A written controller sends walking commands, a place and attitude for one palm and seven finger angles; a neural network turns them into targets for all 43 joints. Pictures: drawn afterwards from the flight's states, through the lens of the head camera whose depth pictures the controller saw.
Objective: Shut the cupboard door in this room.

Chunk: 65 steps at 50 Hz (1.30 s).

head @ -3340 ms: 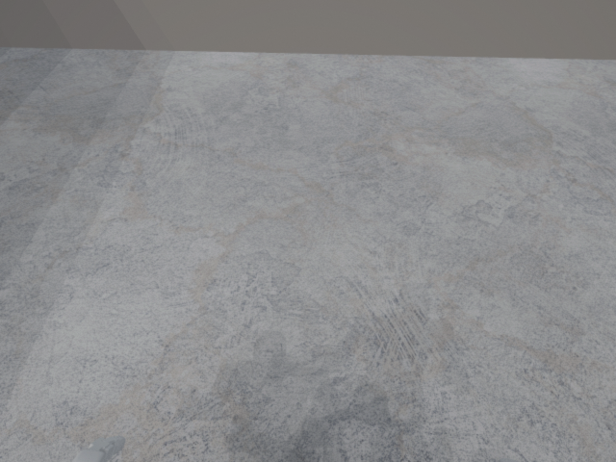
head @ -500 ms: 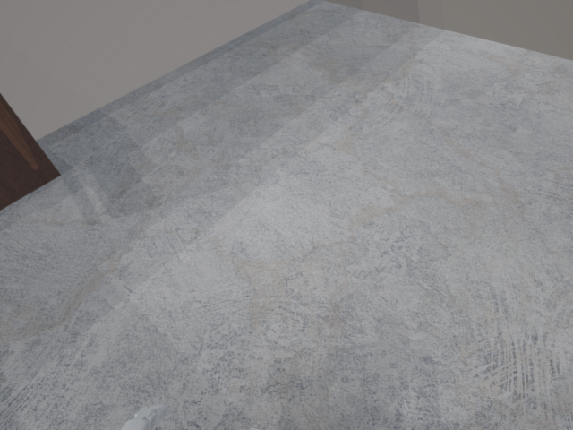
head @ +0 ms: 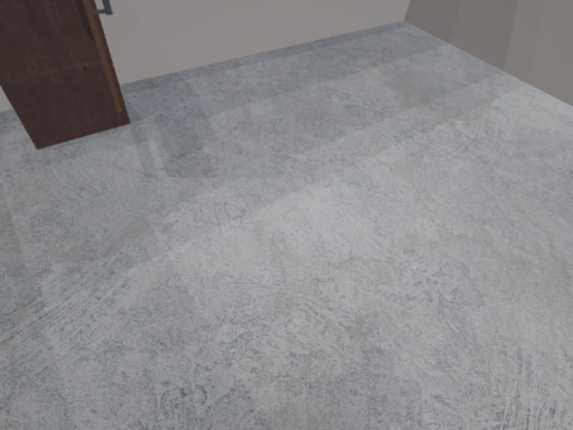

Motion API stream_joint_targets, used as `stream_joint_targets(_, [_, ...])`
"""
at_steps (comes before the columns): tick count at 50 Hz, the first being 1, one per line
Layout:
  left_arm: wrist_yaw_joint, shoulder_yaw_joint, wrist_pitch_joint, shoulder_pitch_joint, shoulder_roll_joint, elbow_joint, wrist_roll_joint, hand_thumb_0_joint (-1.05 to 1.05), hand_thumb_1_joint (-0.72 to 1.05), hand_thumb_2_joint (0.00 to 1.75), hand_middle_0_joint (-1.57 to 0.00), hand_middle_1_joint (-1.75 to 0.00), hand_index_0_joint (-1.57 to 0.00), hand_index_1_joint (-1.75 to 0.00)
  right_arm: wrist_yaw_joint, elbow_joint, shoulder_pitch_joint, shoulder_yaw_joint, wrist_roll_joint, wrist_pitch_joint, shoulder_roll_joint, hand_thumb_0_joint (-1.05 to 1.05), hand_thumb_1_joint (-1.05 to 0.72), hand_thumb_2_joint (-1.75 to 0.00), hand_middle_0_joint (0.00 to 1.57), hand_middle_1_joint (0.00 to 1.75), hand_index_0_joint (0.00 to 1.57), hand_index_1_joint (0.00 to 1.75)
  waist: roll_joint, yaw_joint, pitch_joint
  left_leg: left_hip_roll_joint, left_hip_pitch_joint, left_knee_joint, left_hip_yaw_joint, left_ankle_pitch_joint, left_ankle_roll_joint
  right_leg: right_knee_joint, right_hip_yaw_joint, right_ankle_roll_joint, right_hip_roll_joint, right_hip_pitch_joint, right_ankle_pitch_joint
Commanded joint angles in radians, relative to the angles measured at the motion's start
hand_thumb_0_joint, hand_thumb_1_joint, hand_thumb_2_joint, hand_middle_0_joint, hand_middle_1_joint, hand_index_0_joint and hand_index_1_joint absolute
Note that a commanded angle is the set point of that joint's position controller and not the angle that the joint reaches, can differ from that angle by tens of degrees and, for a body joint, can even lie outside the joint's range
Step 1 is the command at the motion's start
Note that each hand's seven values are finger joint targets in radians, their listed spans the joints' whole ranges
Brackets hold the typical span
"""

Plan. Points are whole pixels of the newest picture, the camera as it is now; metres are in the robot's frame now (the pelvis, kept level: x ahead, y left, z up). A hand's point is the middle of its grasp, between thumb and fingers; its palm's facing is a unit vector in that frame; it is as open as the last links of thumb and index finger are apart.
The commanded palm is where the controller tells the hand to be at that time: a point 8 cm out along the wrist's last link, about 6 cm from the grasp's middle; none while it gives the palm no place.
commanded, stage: turn or walk to find it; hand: left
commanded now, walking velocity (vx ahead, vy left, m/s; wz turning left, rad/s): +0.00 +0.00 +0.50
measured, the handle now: out of the picture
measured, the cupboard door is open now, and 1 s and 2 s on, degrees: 79 79 79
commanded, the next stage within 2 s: stand and wait in 0.18 s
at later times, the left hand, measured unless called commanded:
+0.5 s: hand out of the picture +0.02 +0.17 -0.14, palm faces +0.16 -0.95 -0.27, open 7.4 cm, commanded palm none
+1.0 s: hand out of the picture -0.17 +0.19 -0.18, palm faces +0.41 -0.89 -0.22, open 7.4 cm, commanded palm none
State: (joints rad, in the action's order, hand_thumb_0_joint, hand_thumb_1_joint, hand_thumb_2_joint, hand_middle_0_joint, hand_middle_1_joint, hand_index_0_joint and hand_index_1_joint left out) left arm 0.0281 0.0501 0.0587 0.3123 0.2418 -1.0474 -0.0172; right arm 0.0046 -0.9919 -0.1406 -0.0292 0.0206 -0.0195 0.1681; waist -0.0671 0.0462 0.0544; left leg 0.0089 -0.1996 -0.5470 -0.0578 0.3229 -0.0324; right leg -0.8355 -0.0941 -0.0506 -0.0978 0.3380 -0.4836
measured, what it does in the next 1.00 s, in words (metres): steps on the spot, turning left: right foot, then left foot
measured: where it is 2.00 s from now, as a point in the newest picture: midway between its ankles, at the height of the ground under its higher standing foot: outside the picture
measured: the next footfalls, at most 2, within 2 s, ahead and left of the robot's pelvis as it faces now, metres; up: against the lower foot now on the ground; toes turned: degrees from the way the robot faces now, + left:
right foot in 0.42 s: +0.01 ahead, -0.13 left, +0.00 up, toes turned +5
left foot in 0.90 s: -0.11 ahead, +0.11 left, +0.00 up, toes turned +23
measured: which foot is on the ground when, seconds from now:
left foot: down 0.00-0.44, up 0.46-0.88, down 0.90-1.00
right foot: up 0.00-0.40, down 0.42-0.90, up 0.92-1.00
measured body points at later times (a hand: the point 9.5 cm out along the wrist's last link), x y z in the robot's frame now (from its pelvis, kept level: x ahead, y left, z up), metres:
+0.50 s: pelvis -0.05 -0.03 +0.00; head -0.05 -0.06 +0.45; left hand +0.01 +0.21 -0.12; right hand +0.00 -0.27 -0.17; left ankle -0.03 +0.10 -0.71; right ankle -0.03 -0.13 -0.73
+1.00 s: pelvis -0.10 +0.00 +0.00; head -0.10 +0.03 +0.45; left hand -0.19 +0.24 -0.17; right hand +0.06 -0.20 -0.13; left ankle -0.15 +0.09 -0.73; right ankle -0.06 -0.13 -0.69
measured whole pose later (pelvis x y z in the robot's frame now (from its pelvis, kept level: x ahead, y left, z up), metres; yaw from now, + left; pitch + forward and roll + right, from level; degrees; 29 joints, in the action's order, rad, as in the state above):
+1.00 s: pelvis -0.10 +0.00 +0.00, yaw +20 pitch -1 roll +0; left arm 0.02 0.06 0.07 0.28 0.24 -1.04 -0.02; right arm 0.01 -1.00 -0.18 -0.04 0.02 -0.02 0.17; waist -0.06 0.03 0.05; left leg 0.01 -0.21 -0.55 -0.05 0.32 -0.03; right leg -0.90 -0.10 -0.05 -0.10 0.38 -0.47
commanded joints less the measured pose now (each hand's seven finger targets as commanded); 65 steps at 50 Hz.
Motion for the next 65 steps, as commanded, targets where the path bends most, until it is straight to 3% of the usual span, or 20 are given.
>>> stream_joint_targets(1, [-0.007, 0.024, -0.022, -0.060, 0.063, 0.088, -0.001, 0.00, 0.90, 0.90, -0.20, -0.30, -0.20, -0.30, 0.028, 0.040, -0.047, -0.039, -0.002, 0.011, 0.203, 0.00, -0.90, -0.90, 0.20, 0.30, 0.20, 0.30, 0.243, -0.047, 0.007, 0.244, 0.045, 0.232, 0.235, -0.607, -0.117, -0.227, 0.070, -0.010, -0.002, 0.147, 0.042])
stream_joint_targets(12, [-0.002, 0.022, -0.024, -0.141, 0.040, 0.140, 0.003, 0.00, 0.90, 0.90, -0.20, -0.30, -0.20, -0.30, 0.025, 0.046, -0.121, -0.062, 0.004, 0.009, 0.203, 0.00, -0.90, -0.90, 0.20, 0.30, 0.20, 0.30, 0.199, -0.084, -0.085, 0.226, 0.122, 0.226, 0.361, -0.493, -0.151, -0.049, 0.083, -0.028, 0.032, 0.110, 0.023])
stream_joint_targets(19, [0.006, 0.006, -0.046, -0.035, 0.029, 0.087, 0.007, 0.00, 0.90, 0.90, -0.20, -0.30, -0.20, -0.30, 0.019, 0.025, -0.093, -0.049, -0.002, 0.009, 0.170, 0.00, -0.90, -0.90, 0.20, 0.30, 0.20, 0.30, 0.171, -0.022, -0.104, 0.145, -0.081, 0.176, 0.331, -0.275, -0.077, 0.411, 0.066, 0.005, 0.058, -0.244, 0.263])
stream_joint_targets(20, [0.011, 0.011, -0.054, -0.027, 0.064, 0.085, 0.002, 0.00, 0.90, 0.90, -0.20, -0.30, -0.20, -0.30, 0.013, 0.026, -0.099, -0.045, -0.009, 0.008, 0.142, 0.00, -0.90, -0.90, 0.20, 0.30, 0.20, 0.30, 0.087, -0.018, -0.090, 0.092, -0.172, 0.120, 0.290, -0.170, -0.029, 0.493, 0.128, 0.019, -0.006, -0.321, 0.290])
stream_joint_targets(22, [0.014, 0.035, -0.057, -0.047, 0.192, 0.119, -0.008, 0.00, 0.90, 0.90, -0.20, -0.30, -0.20, -0.30, 0.008, 0.069, -0.073, -0.041, -0.009, -0.004, 0.110, 0.00, -0.90, -0.90, 0.20, 0.30, 0.20, 0.30, -0.197, -0.004, -0.018, -0.050, -0.317, -0.182, 0.115, 0.180, 0.049, 0.632, 0.441, 0.185, -0.336, -0.217, 0.200])
stream_joint_targets(23, [0.016, 0.037, -0.050, -0.076, 0.183, 0.130, -0.005, 0.00, 0.90, 0.90, -0.20, -0.30, -0.20, -0.30, 0.003, 0.069, -0.053, -0.060, -0.001, -0.022, 0.148, 0.00, -0.90, -0.90, 0.20, 0.30, 0.20, 0.30, -0.137, -0.008, 0.015, -0.023, -0.287, -0.337, 0.126, 0.200, 0.048, 0.651, 0.406, 0.222, -0.354, -0.097, 0.149])
stream_joint_targets(24, [0.019, 0.039, -0.052, -0.125, 0.155, 0.143, -0.004, 0.00, 0.90, 0.90, -0.20, -0.30, -0.20, -0.30, 0.000, 0.049, -0.079, -0.064, 0.005, -0.036, 0.152, 0.00, -0.90, -0.90, 0.20, 0.30, 0.20, 0.30, -0.168, -0.034, 0.048, -0.007, -0.300, -0.435, 0.147, 0.159, 0.046, 0.664, 0.356, 0.207, -0.294, -0.048, 0.095])
stream_joint_targets(26, [0.012, 0.025, -0.054, -0.167, 0.110, 0.158, 0.001, 0.00, 0.90, 0.90, -0.20, -0.30, -0.20, -0.30, -0.009, 0.008, -0.131, -0.069, 0.004, -0.043, 0.135, 0.00, -0.90, -0.90, 0.20, 0.30, 0.20, 0.30, -0.062, -0.070, 0.076, -0.006, -0.300, -0.590, 0.115, 0.064, 0.060, 0.631, 0.223, 0.170, -0.208, -0.025, 0.168])
stream_joint_targets(28, [0.011, 0.023, -0.062, -0.165, 0.094, 0.161, 0.001, 0.00, 0.90, 0.90, -0.20, -0.30, -0.20, -0.30, -0.015, -0.005, -0.173, -0.070, 0.001, -0.046, 0.124, 0.00, -0.90, -0.90, 0.20, 0.30, 0.20, 0.30, -0.049, -0.085, 0.056, 0.004, -0.313, -0.644, 0.098, 0.016, 0.076, 0.606, 0.141, 0.149, -0.186, -0.051, 0.236])
stream_joint_targets(31, [0.012, 0.025, -0.067, -0.106, 0.091, 0.155, 0.000, 0.00, 0.90, 0.90, -0.20, -0.30, -0.20, -0.30, -0.015, 0.005, -0.148, -0.070, 0.004, -0.048, 0.126, 0.00, -0.90, -0.90, 0.20, 0.30, 0.20, 0.30, -0.081, -0.056, 0.036, 0.021, -0.336, -0.635, 0.086, 0.009, 0.098, 0.598, 0.130, 0.154, -0.193, -0.111, 0.243])
stream_joint_targets(39, [0.011, 0.042, -0.065, 0.004, 0.139, 0.100, -0.018, 0.00, 0.90, 0.90, -0.20, -0.30, -0.20, -0.30, -0.007, 0.032, -0.058, -0.040, -0.010, -0.022, 0.078, 0.00, -0.90, -0.90, 0.20, 0.30, 0.20, 0.30, -0.128, 0.009, -0.060, 0.022, -0.196, -0.214, 0.014, 0.158, 0.086, 0.479, 0.135, 0.213, -0.244, -0.244, 0.580])
stream_joint_targets(43, [0.008, 0.043, -0.056, -0.043, 0.140, 0.088, -0.003, 0.00, 0.90, 0.90, -0.20, -0.30, -0.20, -0.30, -0.003, 0.003, -0.156, -0.037, -0.014, -0.004, 0.101, 0.00, -0.90, -0.90, 0.20, 0.30, 0.20, 0.30, -0.087, -0.059, -0.115, 0.010, 0.041, 0.117, -0.014, -0.100, 0.071, 0.330, 0.039, 0.119, -0.201, -0.162, 0.574])
stream_joint_targets(44, [0.005, 0.036, -0.048, -0.036, 0.108, 0.099, 0.006, 0.00, 0.90, 0.90, -0.20, -0.30, -0.20, -0.30, -0.002, -0.001, -0.182, -0.044, -0.011, 0.005, 0.150, 0.00, -0.90, -0.90, 0.20, 0.30, 0.20, 0.30, 0.059, -0.074, -0.134, 0.089, 0.141, 0.188, 0.070, -0.210, 0.047, 0.217, -0.026, 0.065, -0.147, -0.069, 0.438])
stream_joint_targets(45, [0.000, 0.023, -0.041, -0.025, 0.045, 0.128, 0.010, 0.00, 0.90, 0.90, -0.20, -0.30, -0.20, -0.30, 0.001, 0.012, -0.182, -0.062, -0.001, 0.012, 0.237, 0.00, -0.90, -0.90, 0.20, 0.30, 0.20, 0.30, 0.332, -0.073, -0.116, 0.317, 0.200, 0.223, 0.355, -0.488, -0.049, 0.049, -0.077, -0.004, -0.031, 0.149, 0.073])
stream_joint_targets(46, [0.004, 0.013, -0.031, -0.085, 0.044, 0.143, 0.001, 0.00, 0.90, 0.90, -0.20, -0.30, -0.20, -0.30, 0.007, 0.011, -0.186, -0.069, 0.001, 0.001, 0.272, 0.00, -0.90, -0.90, 0.20, 0.30, 0.20, 0.30, 0.332, -0.095, -0.077, 0.393, 0.101, 0.243, 0.384, -0.595, -0.141, -0.092, -0.007, -0.005, -0.005, 0.149, -0.126])
stream_joint_targets(47, [0.003, 0.018, -0.022, -0.110, 0.052, 0.135, -0.002, 0.00, 0.90, 0.90, -0.20, -0.30, -0.20, -0.30, 0.016, 0.006, -0.164, -0.063, 0.005, 0.004, 0.246, 0.00, -0.90, -0.90, 0.20, 0.30, 0.20, 0.30, 0.262, -0.088, -0.054, 0.356, 0.059, 0.247, 0.332, -0.571, -0.151, -0.165, 0.046, -0.001, -0.015, 0.141, -0.085])
stream_joint_targets(48, [0.002, 0.020, -0.016, -0.103, 0.051, 0.121, -0.001, 0.00, 0.90, 0.90, -0.20, -0.30, -0.20, -0.30, 0.023, 0.014, -0.122, -0.054, 0.003, 0.008, 0.226, 0.00, -0.90, -0.90, 0.20, 0.30, 0.20, 0.30, 0.314, -0.071, -0.035, 0.315, 0.024, 0.252, 0.310, -0.526, -0.137, -0.199, 0.070, -0.005, -0.021, 0.151, -0.043])
stream_joint_targets(52, [-0.011, 0.025, -0.024, -0.075, 0.060, 0.093, 0.001, 0.00, 0.90, 0.90, -0.20, -0.30, -0.20, -0.30, 0.027, 0.040, -0.072, -0.043, -0.003, 0.014, 0.201, 0.00, -0.90, -0.90, 0.20, 0.30, 0.20, 0.30, 0.236, -0.050, -0.022, 0.216, 0.073, 0.225, 0.222, -0.585, -0.109, -0.244, 0.064, -0.019, 0.002, 0.172, 0.076])
stream_joint_targets(61, [-0.003, 0.025, -0.024, -0.153, 0.046, 0.150, 0.006, 0.00, 0.90, 0.90, -0.20, -0.30, -0.20, -0.30, 0.020, 0.061, -0.115, -0.064, 0.005, 0.006, 0.218, 0.00, -0.90, -0.90, 0.20, 0.30, 0.20, 0.30, 0.208, -0.084, -0.059, 0.229, 0.100, 0.223, 0.361, -0.478, -0.151, -0.055, 0.082, -0.030, 0.026, 0.127, 0.026])
stream_joint_targets(65, [0.000, 0.022, -0.033, -0.101, 0.039, 0.155, 0.012, 0.00, 0.90, 0.90, -0.20, -0.30, -0.20, -0.30, 0.013, 0.083, -0.072, -0.071, 0.009, -0.003, 0.224, 0.00, -0.90, -0.90, 0.20, 0.30, 0.20, 0.30, 0.217, -0.057, -0.077, 0.202, 0.001, 0.192, 0.392, -0.435, -0.137, 0.153, 0.066, -0.013, 0.060, -0.030, 0.070])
